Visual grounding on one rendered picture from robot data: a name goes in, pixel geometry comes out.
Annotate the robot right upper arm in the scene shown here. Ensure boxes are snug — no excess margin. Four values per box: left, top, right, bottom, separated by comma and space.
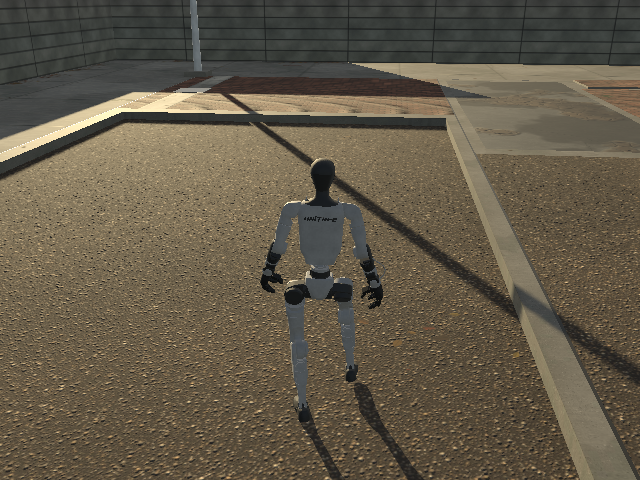
342, 202, 369, 259

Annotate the robot left upper arm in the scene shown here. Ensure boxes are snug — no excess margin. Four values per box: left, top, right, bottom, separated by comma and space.
271, 201, 301, 255

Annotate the robot right forearm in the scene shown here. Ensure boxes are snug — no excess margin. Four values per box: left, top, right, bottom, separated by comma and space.
359, 244, 381, 288

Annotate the robot left hand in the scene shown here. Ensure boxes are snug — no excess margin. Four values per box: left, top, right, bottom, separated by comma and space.
260, 272, 283, 293

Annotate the humanoid robot head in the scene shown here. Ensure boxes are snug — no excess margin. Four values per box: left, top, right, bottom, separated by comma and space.
305, 158, 339, 207

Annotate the robot left forearm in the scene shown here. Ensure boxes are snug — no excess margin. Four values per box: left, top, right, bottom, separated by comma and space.
262, 239, 281, 276

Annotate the robot right hand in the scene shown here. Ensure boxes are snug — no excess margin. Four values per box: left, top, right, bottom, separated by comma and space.
360, 284, 383, 309

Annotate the robot torso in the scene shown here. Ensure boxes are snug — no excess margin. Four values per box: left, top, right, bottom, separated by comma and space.
298, 196, 345, 300

